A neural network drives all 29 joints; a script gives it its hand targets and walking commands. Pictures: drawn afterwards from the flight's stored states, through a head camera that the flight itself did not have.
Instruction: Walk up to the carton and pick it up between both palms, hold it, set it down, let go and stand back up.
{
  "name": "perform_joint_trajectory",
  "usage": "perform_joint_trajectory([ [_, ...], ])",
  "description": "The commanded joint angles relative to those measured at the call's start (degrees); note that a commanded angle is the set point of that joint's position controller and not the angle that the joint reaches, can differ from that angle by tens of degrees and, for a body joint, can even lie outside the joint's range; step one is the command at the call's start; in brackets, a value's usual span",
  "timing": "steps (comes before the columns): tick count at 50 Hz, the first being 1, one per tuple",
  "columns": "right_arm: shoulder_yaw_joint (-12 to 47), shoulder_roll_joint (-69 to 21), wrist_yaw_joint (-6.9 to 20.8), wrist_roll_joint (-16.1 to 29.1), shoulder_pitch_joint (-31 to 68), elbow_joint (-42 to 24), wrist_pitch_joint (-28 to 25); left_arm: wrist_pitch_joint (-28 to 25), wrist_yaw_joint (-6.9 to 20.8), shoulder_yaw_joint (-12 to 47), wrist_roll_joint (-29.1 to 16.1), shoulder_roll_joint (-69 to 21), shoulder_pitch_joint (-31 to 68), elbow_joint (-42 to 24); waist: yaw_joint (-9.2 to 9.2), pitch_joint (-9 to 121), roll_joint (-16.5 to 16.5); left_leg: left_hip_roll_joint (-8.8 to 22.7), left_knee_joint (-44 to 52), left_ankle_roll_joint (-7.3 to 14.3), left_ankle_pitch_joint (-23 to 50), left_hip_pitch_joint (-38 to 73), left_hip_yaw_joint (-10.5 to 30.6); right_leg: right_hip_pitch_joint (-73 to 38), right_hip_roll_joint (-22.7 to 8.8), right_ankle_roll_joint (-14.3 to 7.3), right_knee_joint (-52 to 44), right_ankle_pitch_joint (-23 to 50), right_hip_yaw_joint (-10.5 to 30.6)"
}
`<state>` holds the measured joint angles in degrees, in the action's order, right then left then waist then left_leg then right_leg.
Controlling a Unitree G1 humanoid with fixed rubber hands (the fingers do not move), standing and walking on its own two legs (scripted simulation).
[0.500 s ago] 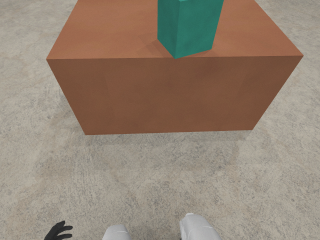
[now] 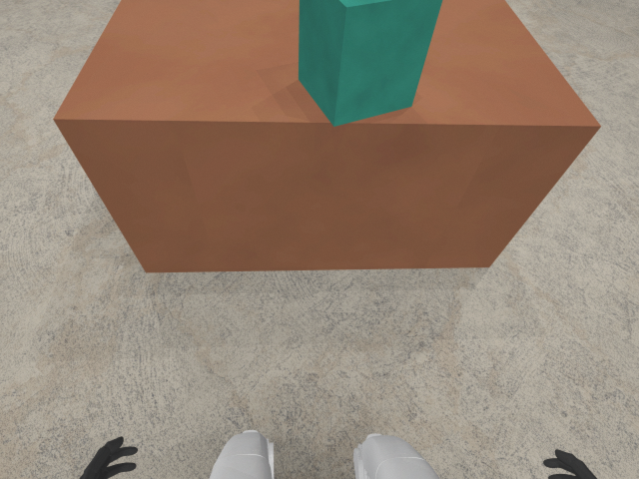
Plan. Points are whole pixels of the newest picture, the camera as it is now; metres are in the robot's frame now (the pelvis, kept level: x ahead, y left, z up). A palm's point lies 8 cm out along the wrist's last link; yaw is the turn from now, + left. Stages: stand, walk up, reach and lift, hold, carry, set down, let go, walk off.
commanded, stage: walk up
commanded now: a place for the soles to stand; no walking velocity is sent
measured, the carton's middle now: (361, 41) +0.93 -0.06 +0.05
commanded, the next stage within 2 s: none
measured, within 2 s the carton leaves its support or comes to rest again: neither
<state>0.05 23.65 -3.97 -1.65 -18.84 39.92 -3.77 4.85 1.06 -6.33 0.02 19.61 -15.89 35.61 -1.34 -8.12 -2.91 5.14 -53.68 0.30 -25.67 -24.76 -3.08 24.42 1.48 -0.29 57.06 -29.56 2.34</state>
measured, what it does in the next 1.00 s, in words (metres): steps on the spot: right foot, then left foot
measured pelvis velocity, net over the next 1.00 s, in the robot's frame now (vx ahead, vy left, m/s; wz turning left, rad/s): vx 0.00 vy -0.06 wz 0.05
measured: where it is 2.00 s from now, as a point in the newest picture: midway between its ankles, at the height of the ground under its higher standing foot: (301, 442)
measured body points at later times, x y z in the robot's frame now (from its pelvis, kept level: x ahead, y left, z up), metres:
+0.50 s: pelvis +0.01 -0.05 +0.00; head +0.03 -0.05 +0.44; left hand +0.09 +0.26 -0.10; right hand +0.13 -0.36 -0.10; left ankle +0.05 +0.09 -0.69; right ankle +0.02 -0.14 -0.69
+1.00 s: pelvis +0.00 -0.06 +0.00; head +0.02 -0.05 +0.45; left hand +0.08 +0.25 -0.11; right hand +0.11 -0.37 -0.09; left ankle +0.05 +0.09 -0.69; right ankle +0.02 -0.15 -0.69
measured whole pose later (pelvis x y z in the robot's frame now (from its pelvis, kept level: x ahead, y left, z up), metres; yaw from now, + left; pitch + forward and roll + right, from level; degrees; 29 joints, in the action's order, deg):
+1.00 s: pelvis +0.00 -0.06 +0.00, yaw +3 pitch -5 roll +1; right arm 0.1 24.7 -2.8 -1.5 -16.6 41.0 -0.3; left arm 2.1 1.3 -4.1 0.0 19.6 -14.5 42.8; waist -0.8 -7.9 -1.8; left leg 2.6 -52.3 -0.9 -25.5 -23.6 -2.5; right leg 20.4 -0.4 -2.1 53.9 -28.4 -2.2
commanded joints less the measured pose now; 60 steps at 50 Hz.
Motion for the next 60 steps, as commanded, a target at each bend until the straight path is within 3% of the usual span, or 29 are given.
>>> perform_joint_trajectory([
  [1,-7.1,17.6,-1.1,0.7,-3.0,-5.2,0.1,-3.2,-0.8,-2.5,1.4,13.4,2.5,-5.2,3.8,10.8,17.5,15.9,15.5,13.6,42.3,15.0,21.3,4.1,-4.7,-1.0,-6.2,-0.6,0.9],
  [3,-7.0,15.7,-0.4,1.0,1.5,-6.0,1.0,-4.6,-0.9,-2.8,1.9,15.5,-2.5,-2.0,-0.82,12.9,9.2,8.4,3.8,7.3,28.2,3.5,11.7,-11.3,-5.4,-1.7,-24.5,15.1,5.3],
  [4,-5.9,12.4,0.0,1.7,2.1,-6.5,1.2,-5.1,-1.0,-4.0,2.6,20.2,-5.8,-0.9,-2.66,13.6,-5.6,0.6,-10.0,1.2,12.8,-8.7,3.0,-20.4,-14.2,-4.2,-30.5,24.8,21.7],
  [5,-5.3,11.0,-0.6,2.2,4.7,-7.5,1.7,-5.0,-1.0,-3.7,2.4,19.9,-3.5,-1.4,-2.09,10.2,-5.7,-4.6,-9.9,-0.1,-9.3,-15.1,2.5,-19.4,-18.7,-8.8,-31.8,33.5,28.4],
  [6,-6.1,12.4,-0.8,2.3,7.0,-7.9,2.1,-4.8,-1.0,-4.0,2.6,19.6,-5.6,-1.5,-4.52,9.9,-2.6,-3.1,-9.1,0.0,-10.5,-15.1,4.9,-18.4,-19.2,-10.8,-32.6,30.8,29.3],
  [7,-6.1,12.6,-0.7,2.2,6.9,-6.6,2.2,-4.8,-1.1,-3.5,2.3,19.1,-4.4,-1.7,-3.78,7.5,-2.4,-2.6,-9.5,0.3,-10.3,-13.4,4.6,-14.8,-19.1,-12.8,-32.7,30.1,30.2],
  [9,-6.9,13.9,-0.1,2.3,3.7,-4.2,1.9,-4.3,-1.5,-3.2,1.9,18.2,0.4,-1.4,-1.58,4.9,-3.8,-2.3,-7.6,1.0,-6.8,-11.9,5.9,-14.3,-15.2,-6.8,-32.2,25.0,24.7],
  [14,-6.4,12.6,-0.1,2.5,2.8,-2.9,1.9,-4.3,-2.0,-2.7,1.3,17.8,0.6,-0.8,-1.1,3.6,-6.3,-1.6,-3.1,1.0,-5.6,-10.2,5.6,-15.0,-16.7,-4.2,-32.4,31.9,23.6],
  [16,-6.5,13.1,-0.5,2.3,1.5,-2.3,1.7,-3.9,-1.6,-1.5,1.9,16.2,3.0,-1.8,0.05,5.5,-8.1,-1.2,1.9,2.0,-5.6,-5.4,4.5,-12.5,-17.5,-7.4,-30.6,34.0,22.3],
  [19,-6.5,13.8,-0.6,2.1,-1.8,0.2,1.2,-3.7,-1.4,-0.9,1.1,16.7,7.3,-2.5,3.14,5.1,-7.4,-2.0,13.8,3.1,3.4,5.3,4.0,-5.2,-15.4,-4.8,-24.7,32.2,16.3],
  [20,-6.9,15.6,-0.7,2.3,-4.4,1.1,0.4,-3.3,-0.9,-0.5,0.2,15.1,10.2,-3.8,4.7,8.0,-4.7,1.0,18.7,4.8,13.1,15.4,9.3,2.1,-12.1,-3.9,-18.2,26.8,10.9],
  [21,-7.2,18.4,-0.7,1.7,-4.8,0.3,-0.3,-3.2,-0.7,0.0,0.0,12.8,8.8,-3.8,5.32,12.3,3.3,10.3,22.3,8.5,17.6,19.7,21.1,5.7,-6.3,-0.8,-8.7,20.0,4.3],
  [23,-6.9,19.6,-0.7,1.3,-1.9,-0.3,0.2,-2.6,-1.4,-1.8,0.5,14.2,9.0,-3.1,4.96,7.5,8.0,21.0,27.3,19.7,16.8,9.5,36.6,4.4,-2.5,2.2,3.8,-7.6,1.9],
  [27,-6.4,18.3,-0.3,0.7,4.6,-2.7,0.8,-3.8,-0.4,-1.6,1.3,13.7,1.8,-0.5,-0.16,4.2,6.4,12.8,22.5,12.5,5.2,-1.6,24.1,-5.2,-4.1,-2.1,-12.7,-1.3,2.9],
  [29,-5.5,12.9,0.5,2.3,6.2,-3.4,1.7,-5.0,-0.7,-2.2,2.4,17.9,-0.8,1.3,-1.26,3.4,-6.7,-1.0,1.7,1.5,0.9,-10.9,3.8,-12.6,-15.1,-3.2,-37.9,4.3,22.8],
  [30,-5.7,12.5,0.1,2.5,7.0,-3.4,2.2,-5.4,-1.0,-2.7,1.8,18.3,1.4,0.6,-2.07,1.6,-4.2,-4.5,0.2,0.3,-6.0,-11.7,2.9,-10.4,-19.5,-6.4,-39.3,10.0,27.9],
  [33,-7.0,14.0,0.0,2.6,4.4,-3.0,2.5,-5.2,-0.8,-2.7,2.1,19.0,3.8,-0.2,-0.39,1.5,-3.6,-2.8,-1.0,1.9,-8.7,-7.4,5.9,-5.6,-19.5,-5.9,-38.6,-0.6,24.8],
  [37,-6.3,13.2,0.0,2.6,-0.1,0.1,1.1,-4.8,-0.9,-0.9,1.4,16.9,6.3,0.4,1.75,5.9,-7.1,-1.5,12.9,3.1,3.4,2.2,3.8,-9.4,-15.5,-4.3,-28.1,29.3,15.0],
  [39,-7.0,15.5,-0.3,2.6,-0.8,1.2,0.5,-4.4,-0.7,-1.2,0.9,15.4,8.3,-0.7,3.18,7.7,0.6,2.2,15.5,5.0,19.0,13.3,9.7,-0.8,-12.0,-0.1,-17.7,29.3,7.8],
  [42,-6.9,19.2,-0.3,1.4,0.8,-0.2,0.7,-3.2,-0.6,-1.9,1.0,14.3,5.8,-0.2,3.63,8.8,10.0,18.0,25.2,18.4,5.0,4.6,34.2,-2.0,-3.0,2.3,-3.5,0.0,2.4],
  [44,-6.6,18.4,-0.3,1.6,6.2,-1.4,1.2,-3.5,-0.5,-1.4,1.0,14.3,1.0,2.3,-0.84,5.2,6.1,15.4,22.5,14.0,-1.7,-5.5,27.9,-9.0,-4.0,-0.2,-13.7,-0.5,5.4],
  [45,-6.1,16.3,0.3,1.7,6.7,-1.7,1.7,-3.9,-0.3,-2.1,1.8,14.9,-1.7,1.9,-2.17,3.5,2.7,9.3,17.0,8.9,-6.1,-11.1,20.2,-13.0,-8.0,-1.8,-24.9,-4.4,11.1],
  [46,-5.4,12.4,0.5,2.5,8.1,-2.1,2.3,-4.9,-0.5,-2.4,2.3,18.9,-1.6,2.4,-2.78,0.9,-7.9,-0.8,1.9,1.6,-6.5,-16.1,4.3,-14.0,-15.9,-2.7,-41.4,-6.4,24.5],
  [47,-5.9,12.8,0.1,2.7,8.7,-2.9,2.7,-5.2,-0.7,-3.0,2.4,20.1,0.1,1.7,-2.43,0.8,-4.9,-4.9,-0.3,0.7,-8.2,-13.7,4.9,-8.8,-21.2,-5.5,-44.6,-4.5,30.6],
  [48,-7.7,15.6,1.8,1.2,8.2,-5.1,2.3,-6.5,-0.5,-4.4,3.2,22.4,-8.1,2.1,-4.29,1.6,-2.9,-5.7,-10.0,1.6,-11.2,-23.3,3.8,-19.6,-22.6,-8.6,-47.5,-30.3,37.0],
  [49,-7.7,15.4,2.4,0.7,9.2,-5.0,1.8,-7.3,-1.0,-4.9,3.7,21.8,-8.7,2.0,-5.81,1.6,-0.9,-5.8,-14.1,1.9,-6.8,-27.2,6.2,-21.2,-22.7,-7.9,-49.2,-33.9,40.6],
  [52,-7.5,13.5,3.6,0.8,6.2,-3.9,0.9,-7.8,-1.5,-4.3,3.3,20.2,-6.8,2.1,-4.33,2.5,-2.6,-2.7,-13.3,2.6,-1.8,-23.2,5.0,-22.0,-20.1,-6.6,-43.4,-20.8,30.9],
  [56,-7.1,14.3,3.8,0.7,7.7,-4.2,1.0,-7.7,-1.4,-3.9,3.0,18.4,-5.8,1.0,-3.59,-0.3,-3.2,-1.7,-11.6,2.3,-1.0,-22.2,5.8,-20.7,-20.2,-7.8,-40.8,-11.7,29.6],
  [60,-7.3,14.9,4.7,0.8,7.5,-5.3,0.7,-7.0,-0.8,-4.5,3.1,21.2,-0.3,-0.4,-0.99,-4.7,-7.3,0.3,0.3,2.6,-4.4,-16.3,4.1,-12.6,-20.9,-14.2,-39.6,-21.3,23.4],
])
